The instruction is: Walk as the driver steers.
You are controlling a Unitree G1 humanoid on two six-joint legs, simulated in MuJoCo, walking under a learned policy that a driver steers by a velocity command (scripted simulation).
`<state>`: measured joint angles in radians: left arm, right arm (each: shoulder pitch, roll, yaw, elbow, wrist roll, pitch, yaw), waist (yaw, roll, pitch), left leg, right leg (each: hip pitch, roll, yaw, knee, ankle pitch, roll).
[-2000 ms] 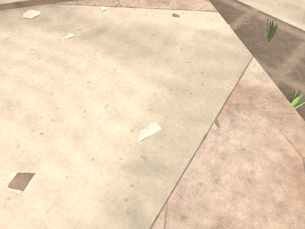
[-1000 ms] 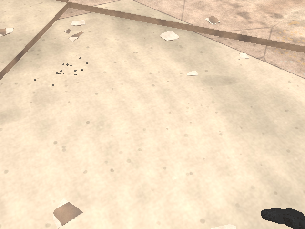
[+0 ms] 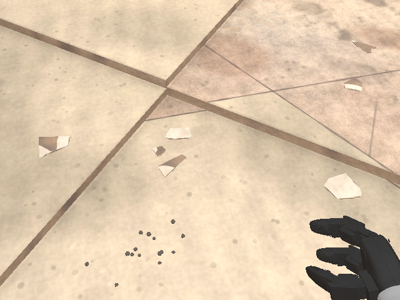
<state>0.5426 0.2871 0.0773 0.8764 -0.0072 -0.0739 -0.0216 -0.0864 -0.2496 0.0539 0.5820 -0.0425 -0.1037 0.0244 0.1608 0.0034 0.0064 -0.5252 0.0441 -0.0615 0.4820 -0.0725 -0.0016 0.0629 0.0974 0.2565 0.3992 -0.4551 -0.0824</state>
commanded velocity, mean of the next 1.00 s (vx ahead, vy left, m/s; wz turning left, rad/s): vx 0.39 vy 0.00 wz -0.88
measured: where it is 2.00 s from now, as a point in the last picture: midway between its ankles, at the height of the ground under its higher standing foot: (365, 201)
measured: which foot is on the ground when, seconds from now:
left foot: down 0.00-0.40, up 0.42-0.80, down 0.82-1.00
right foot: down 0.00-0.02, up 0.04-0.38, down 0.40-0.82, up 0.84-1.00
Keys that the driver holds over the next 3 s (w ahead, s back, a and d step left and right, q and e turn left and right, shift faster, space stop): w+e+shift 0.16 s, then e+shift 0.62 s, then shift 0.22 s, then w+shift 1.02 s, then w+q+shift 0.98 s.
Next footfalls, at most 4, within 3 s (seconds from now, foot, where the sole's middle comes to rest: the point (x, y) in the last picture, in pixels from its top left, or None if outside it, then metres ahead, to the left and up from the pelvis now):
0.40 right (270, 290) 0.52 -0.11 -0.76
0.82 left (250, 228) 0.73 -0.03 -0.76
1.18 right None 0.47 -0.07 -0.76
1.58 left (306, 199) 0.88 -0.23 -0.76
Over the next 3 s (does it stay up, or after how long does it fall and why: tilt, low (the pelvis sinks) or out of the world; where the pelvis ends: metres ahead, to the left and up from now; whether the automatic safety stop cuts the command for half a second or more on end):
stays up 1.47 -1.01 0.06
